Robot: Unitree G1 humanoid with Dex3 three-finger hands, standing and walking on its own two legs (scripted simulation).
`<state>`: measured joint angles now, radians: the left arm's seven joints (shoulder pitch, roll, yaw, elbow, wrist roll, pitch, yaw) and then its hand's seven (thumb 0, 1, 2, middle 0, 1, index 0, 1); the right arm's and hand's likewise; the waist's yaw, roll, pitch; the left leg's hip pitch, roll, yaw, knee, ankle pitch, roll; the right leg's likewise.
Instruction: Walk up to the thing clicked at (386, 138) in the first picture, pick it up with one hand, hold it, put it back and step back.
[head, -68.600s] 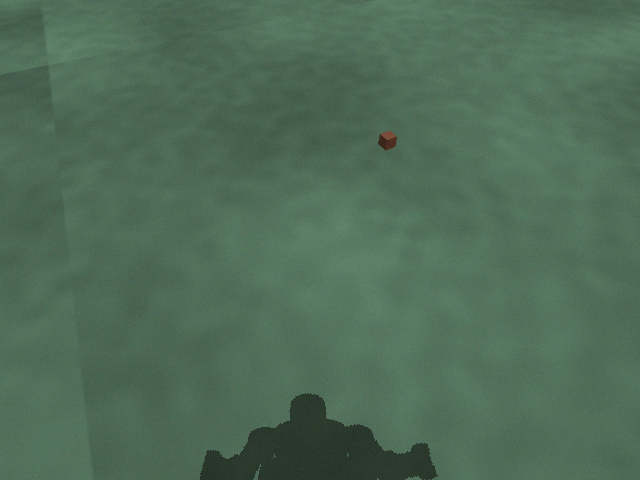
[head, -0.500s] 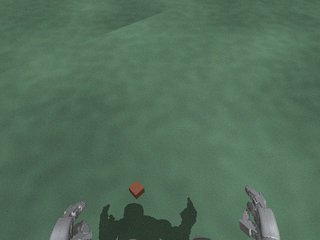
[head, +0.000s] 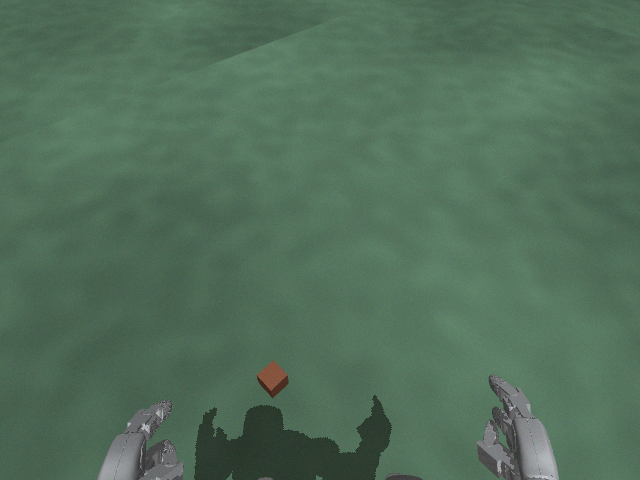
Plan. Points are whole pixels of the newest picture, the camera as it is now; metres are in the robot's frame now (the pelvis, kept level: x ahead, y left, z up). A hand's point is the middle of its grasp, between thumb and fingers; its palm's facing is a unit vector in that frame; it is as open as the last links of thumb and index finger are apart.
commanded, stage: home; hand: left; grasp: from above
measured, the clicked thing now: (273, 379) +0.51 +0.13 -0.68
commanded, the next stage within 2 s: stand in 0.46 s
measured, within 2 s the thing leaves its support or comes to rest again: neither
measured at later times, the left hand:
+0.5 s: hand (178, 471) +0.16 +0.18 -0.05, palm faces +0.04 -0.98 -0.19, open 7.4 cm
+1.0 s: hand out of the picture +0.07 +0.23 -0.11, palm faces +0.03 -0.94 -0.33, open 7.4 cm
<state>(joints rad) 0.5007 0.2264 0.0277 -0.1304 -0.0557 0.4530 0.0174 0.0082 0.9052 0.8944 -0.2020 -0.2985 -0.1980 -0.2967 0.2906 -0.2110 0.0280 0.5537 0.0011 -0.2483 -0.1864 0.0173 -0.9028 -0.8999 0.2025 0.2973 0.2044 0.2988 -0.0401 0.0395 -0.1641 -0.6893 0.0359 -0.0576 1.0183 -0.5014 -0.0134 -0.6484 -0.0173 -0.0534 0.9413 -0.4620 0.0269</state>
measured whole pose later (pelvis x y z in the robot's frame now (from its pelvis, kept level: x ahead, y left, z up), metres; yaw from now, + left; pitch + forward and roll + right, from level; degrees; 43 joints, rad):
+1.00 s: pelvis +0.00 +0.00 +0.04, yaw +0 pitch -1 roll +0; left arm 0.24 0.29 0.04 0.88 0.04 0.03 0.03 0.01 0.90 0.89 -0.20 -0.30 -0.20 -0.30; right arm 0.20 -0.30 -0.05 0.95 -0.05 -0.01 -0.02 0.01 -0.91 -0.90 0.20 0.30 0.20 0.30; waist 0.02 0.00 0.05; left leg -0.30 0.00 -0.02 0.67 -0.35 0.00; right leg -0.29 -0.05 -0.02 0.66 -0.35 0.03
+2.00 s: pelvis +0.00 -0.02 +0.07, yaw -1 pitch -3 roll +0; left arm 0.13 0.30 0.02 1.14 0.02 0.00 0.01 0.00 0.90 0.89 -0.21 -0.30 -0.20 -0.30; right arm 0.14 -0.32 -0.02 1.13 -0.02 0.00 -0.01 0.01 -0.91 -0.90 0.20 0.30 0.20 0.30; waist 0.01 0.02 0.07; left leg -0.10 0.03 -0.01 0.34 -0.18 -0.03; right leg -0.11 -0.02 -0.03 0.35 -0.19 0.01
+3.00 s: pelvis +0.01 -0.03 +0.07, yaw -2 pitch -3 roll +0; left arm 0.11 0.33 0.02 1.14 0.01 0.00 0.00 0.00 0.90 0.89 -0.21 -0.30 -0.20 -0.30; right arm 0.12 -0.33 -0.01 1.14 -0.02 0.00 0.00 0.01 -0.91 -0.90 0.20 0.30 0.20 0.30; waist 0.00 0.01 0.06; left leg -0.08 0.04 0.00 0.31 -0.18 -0.04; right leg -0.11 -0.01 -0.01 0.34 -0.19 0.00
